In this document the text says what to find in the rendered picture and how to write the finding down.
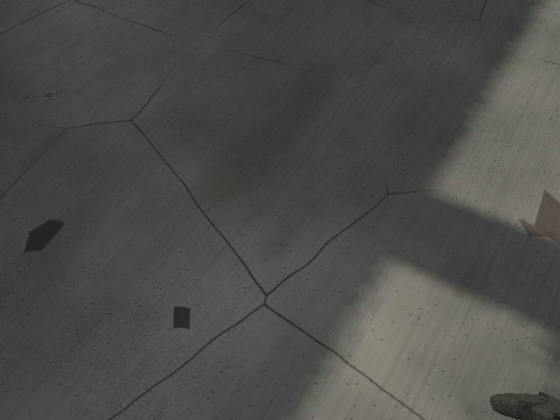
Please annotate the robot right hand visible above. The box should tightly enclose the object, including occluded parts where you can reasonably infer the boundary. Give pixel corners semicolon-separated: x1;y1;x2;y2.
490;392;560;420

